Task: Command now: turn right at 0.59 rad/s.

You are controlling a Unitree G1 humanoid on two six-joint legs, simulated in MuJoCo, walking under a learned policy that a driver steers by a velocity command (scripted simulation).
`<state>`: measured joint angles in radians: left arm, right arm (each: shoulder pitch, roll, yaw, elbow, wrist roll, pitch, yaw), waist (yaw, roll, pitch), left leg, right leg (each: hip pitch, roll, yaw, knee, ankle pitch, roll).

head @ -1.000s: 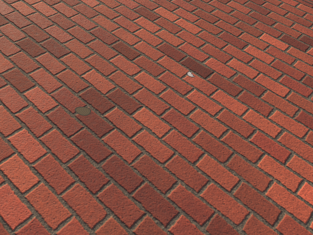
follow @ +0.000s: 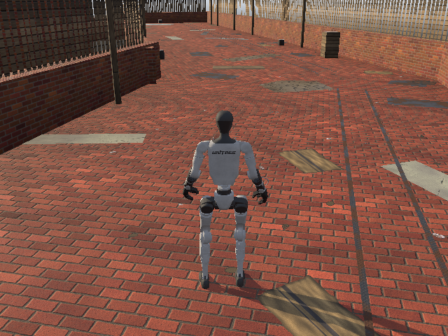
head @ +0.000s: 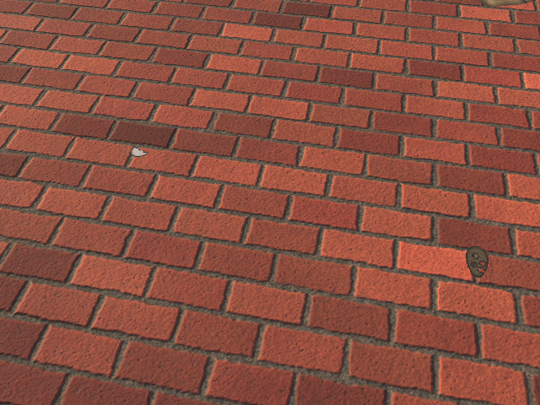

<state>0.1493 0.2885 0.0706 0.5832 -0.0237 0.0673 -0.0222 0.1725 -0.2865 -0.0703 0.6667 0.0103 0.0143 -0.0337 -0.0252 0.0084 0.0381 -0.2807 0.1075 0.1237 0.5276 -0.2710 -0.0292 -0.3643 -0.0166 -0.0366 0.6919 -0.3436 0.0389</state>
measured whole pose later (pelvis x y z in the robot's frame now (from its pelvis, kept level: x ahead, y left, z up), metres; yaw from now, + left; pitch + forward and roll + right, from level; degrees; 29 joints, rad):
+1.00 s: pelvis -0.01 -0.02 +0.00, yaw -20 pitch -1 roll +1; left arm 0.21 0.22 0.03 0.70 0.02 0.01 0.01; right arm 0.20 -0.25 -0.03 0.76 -0.02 -0.01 -0.01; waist -0.02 0.02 0.03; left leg -0.23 0.03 -0.03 0.51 -0.25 -0.05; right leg -0.19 0.02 0.06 0.54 -0.32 -0.01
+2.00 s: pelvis +0.28 -0.12 -0.02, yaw -19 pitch +2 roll +0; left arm 0.01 0.25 0.03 0.67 0.00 -0.09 -0.04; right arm 0.44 -0.27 -0.03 0.92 0.01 -0.05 -0.01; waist -0.06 0.00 0.06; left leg -0.08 -0.02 -0.06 0.90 -0.50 0.01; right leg -0.49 0.03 -0.06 0.56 -0.10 -0.08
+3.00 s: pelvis +0.44 -0.15 +0.00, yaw -20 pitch -2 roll +0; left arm 0.20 0.24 0.01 1.08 0.00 0.01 0.03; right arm 0.14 -0.23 -0.04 0.97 0.00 0.01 -0.03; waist 0.01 0.00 0.04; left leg -0.26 -0.01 0.00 0.51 -0.22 0.01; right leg -0.12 -0.01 -0.02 0.49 -0.34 0.01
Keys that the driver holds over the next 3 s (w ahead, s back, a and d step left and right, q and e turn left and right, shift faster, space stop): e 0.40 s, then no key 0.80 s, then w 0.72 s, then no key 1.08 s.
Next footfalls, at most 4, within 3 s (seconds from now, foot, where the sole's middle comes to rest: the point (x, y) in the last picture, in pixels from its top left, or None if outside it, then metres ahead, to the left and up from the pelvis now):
0.02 right None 0.04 -0.12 -0.77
0.48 left None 0.09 0.10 -0.77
0.80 right None -0.03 -0.14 -0.77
1.94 right None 0.39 -0.26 -0.77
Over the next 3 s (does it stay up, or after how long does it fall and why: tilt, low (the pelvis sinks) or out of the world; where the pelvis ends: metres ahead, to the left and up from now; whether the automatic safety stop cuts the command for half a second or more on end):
stays up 0.44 -0.15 0.00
